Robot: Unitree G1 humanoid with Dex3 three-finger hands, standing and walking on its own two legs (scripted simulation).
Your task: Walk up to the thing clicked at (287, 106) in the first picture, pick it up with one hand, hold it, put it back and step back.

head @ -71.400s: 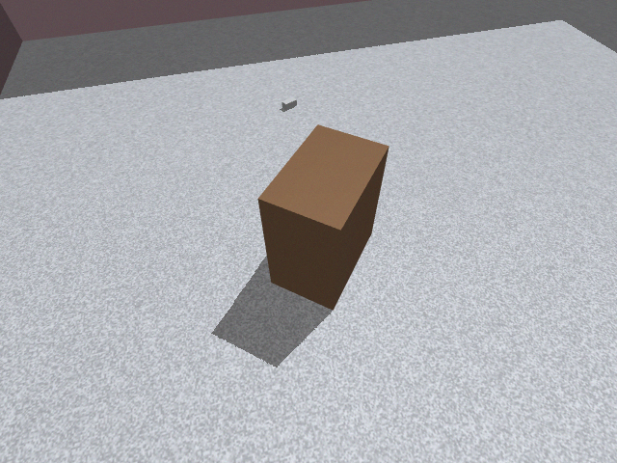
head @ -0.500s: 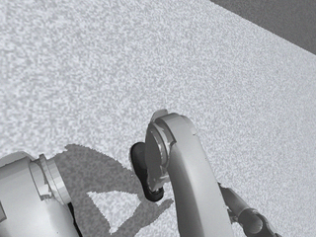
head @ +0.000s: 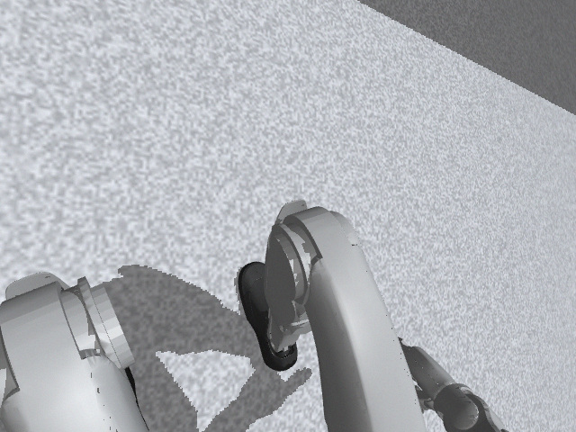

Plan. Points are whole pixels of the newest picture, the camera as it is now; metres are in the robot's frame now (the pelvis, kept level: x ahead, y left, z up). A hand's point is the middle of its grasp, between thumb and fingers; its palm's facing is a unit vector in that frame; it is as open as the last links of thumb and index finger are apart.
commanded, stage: approach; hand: left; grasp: from above
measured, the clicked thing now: out of the picture +0.46 +0.42 -0.28
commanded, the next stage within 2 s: go down in 0.12 s
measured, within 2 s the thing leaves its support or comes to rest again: neither
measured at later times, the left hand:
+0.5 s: hand out of the picture +0.42 +0.45 -0.10, palm faces -0.45 -0.14 -0.88, open 13.6 cm
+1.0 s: hand out of the picture +0.42 +0.44 +0.05, palm faces -0.41 -0.15 -0.90, open 14.0 cm
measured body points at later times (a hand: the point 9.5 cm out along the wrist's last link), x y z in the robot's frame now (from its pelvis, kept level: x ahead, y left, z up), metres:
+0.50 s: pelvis -0.01 +0.00 +0.03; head +0.24 +0.15 +0.38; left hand +0.44 +0.45 -0.05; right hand +0.12 -0.26 -0.04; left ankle +0.06 +0.12 -0.27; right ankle +0.13 -0.14 -0.26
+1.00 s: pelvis -0.01 +0.00 +0.12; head +0.21 +0.12 +0.49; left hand +0.44 +0.45 +0.10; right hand +0.12 -0.25 +0.01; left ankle +0.06 +0.12 -0.27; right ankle +0.13 -0.14 -0.26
